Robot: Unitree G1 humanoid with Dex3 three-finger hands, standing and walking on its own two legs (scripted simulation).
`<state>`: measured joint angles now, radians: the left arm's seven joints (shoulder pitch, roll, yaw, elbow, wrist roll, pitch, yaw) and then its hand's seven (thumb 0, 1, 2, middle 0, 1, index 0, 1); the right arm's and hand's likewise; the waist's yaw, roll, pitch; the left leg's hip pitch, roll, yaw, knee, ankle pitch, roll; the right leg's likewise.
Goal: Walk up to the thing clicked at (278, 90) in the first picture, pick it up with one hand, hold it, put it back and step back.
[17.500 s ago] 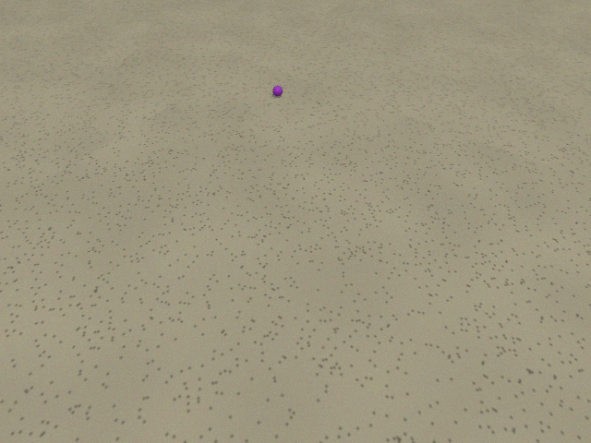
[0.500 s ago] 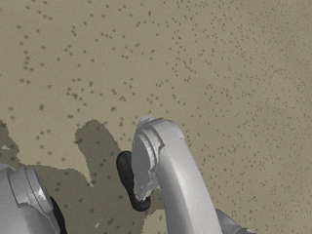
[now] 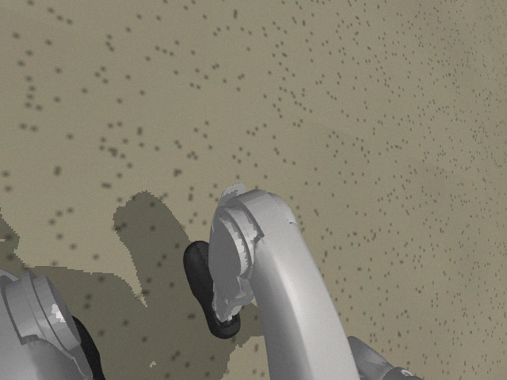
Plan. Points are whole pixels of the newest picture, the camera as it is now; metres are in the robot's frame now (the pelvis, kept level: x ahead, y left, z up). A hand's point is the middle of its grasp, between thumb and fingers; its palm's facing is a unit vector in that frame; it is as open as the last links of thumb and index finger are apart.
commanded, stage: close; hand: left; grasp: from above
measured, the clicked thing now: out of the picture +0.47 +0.31 -0.27
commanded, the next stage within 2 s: settle in 0.42 s
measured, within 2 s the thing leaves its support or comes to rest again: leaves its support in 0.78 s
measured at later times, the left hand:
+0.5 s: hand out of the picture +0.45 +0.30 -0.25, palm faces -0.44 -0.17 -0.88, open 8.3 cm
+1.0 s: hand out of the picture +0.46 +0.32 -0.21, palm faces -0.39 -0.14 -0.91, open 8.2 cm
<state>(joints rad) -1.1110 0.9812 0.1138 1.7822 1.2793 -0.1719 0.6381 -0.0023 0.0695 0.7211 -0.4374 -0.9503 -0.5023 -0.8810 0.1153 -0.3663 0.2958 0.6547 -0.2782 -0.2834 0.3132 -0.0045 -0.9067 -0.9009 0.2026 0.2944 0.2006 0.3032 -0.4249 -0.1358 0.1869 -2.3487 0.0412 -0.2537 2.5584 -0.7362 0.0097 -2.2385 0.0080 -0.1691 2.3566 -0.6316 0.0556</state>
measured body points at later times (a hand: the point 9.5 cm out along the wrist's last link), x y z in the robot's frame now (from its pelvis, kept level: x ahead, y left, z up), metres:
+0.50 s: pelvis +0.00 +0.00 +0.00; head +0.28 +0.12 +0.33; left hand +0.47 +0.31 -0.20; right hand +0.05 -0.25 -0.05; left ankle +0.06 +0.12 -0.27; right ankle +0.12 -0.12 -0.27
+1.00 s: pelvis +0.01 +0.00 +0.01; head +0.26 +0.12 +0.36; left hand +0.48 +0.32 -0.15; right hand +0.06 -0.26 -0.06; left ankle +0.06 +0.12 -0.27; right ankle +0.12 -0.12 -0.27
